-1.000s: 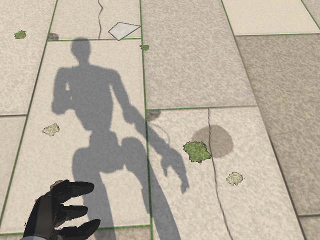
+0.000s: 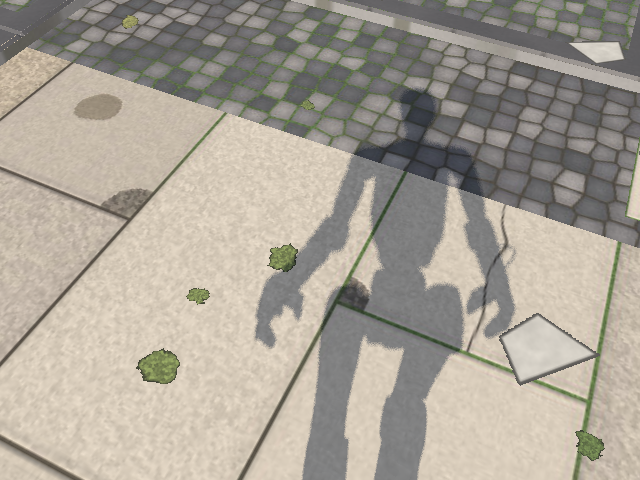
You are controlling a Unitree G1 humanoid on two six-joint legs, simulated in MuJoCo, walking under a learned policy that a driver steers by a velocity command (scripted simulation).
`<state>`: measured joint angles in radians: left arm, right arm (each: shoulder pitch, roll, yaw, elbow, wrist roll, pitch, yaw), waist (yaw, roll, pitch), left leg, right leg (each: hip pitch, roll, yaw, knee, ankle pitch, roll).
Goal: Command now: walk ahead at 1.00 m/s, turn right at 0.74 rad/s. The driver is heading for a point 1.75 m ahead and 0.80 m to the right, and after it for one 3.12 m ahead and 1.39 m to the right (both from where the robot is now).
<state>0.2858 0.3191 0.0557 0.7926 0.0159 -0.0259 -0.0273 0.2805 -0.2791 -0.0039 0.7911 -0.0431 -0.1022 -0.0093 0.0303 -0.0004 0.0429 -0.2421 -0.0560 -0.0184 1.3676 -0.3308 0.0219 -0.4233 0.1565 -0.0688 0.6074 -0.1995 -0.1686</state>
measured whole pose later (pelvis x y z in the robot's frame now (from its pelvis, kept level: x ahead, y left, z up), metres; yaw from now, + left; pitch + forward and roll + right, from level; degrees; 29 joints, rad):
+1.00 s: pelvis +0.72 -0.09 +0.01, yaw -54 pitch +1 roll +0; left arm 0.27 0.30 0.07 0.71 0.02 0.06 -0.01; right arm 0.05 -0.25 0.00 0.62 -0.05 0.06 -0.02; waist 0.07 0.00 0.11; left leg -0.63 0.03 -0.15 1.03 -0.37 -0.07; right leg -0.40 0.24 0.18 0.45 -0.03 -0.13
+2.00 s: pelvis +0.99 -0.25 +0.00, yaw -17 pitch +1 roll +0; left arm 0.23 0.31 0.06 0.69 0.02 0.02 0.01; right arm 0.11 -0.33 -0.07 0.59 -0.01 0.04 0.03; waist 0.03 -0.03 0.10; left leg -0.47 -0.08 0.02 0.66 -0.22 0.09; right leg -0.38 -0.08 -0.06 1.16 -0.58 0.06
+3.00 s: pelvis +1.30 -0.43 +0.02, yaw -51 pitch +3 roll +2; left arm 0.16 0.36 0.07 0.70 0.03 0.01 -0.08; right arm 0.39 -0.31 -0.05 0.76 -0.04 -0.09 -0.01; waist -0.05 -0.06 -0.03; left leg -0.03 -0.02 0.13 0.33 -0.35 0.00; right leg -0.70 -0.03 0.00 1.26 -0.21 -0.08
